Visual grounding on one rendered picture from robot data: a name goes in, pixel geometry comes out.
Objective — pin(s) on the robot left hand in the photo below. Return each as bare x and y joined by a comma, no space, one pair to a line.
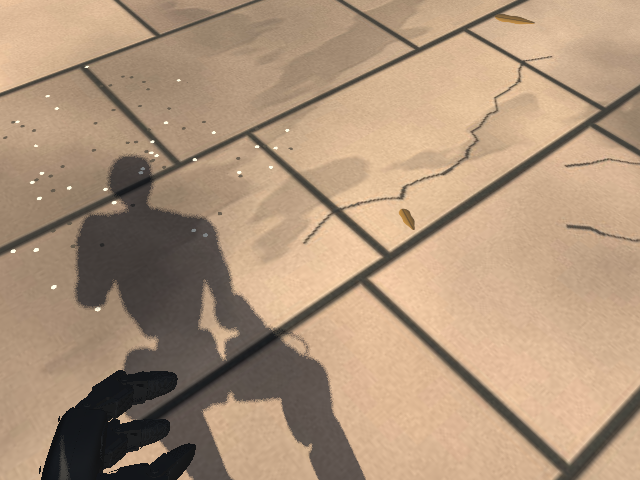
85,443

